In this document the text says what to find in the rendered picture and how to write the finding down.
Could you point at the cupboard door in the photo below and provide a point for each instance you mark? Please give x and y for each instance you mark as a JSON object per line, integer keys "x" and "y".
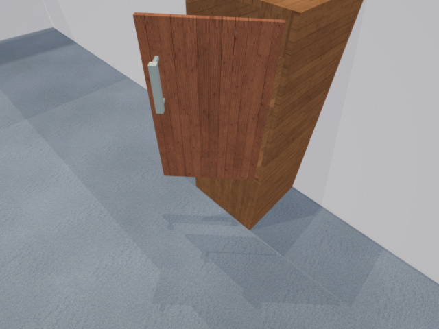
{"x": 217, "y": 75}

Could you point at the handle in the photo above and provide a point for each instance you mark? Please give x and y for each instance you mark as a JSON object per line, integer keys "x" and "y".
{"x": 156, "y": 85}

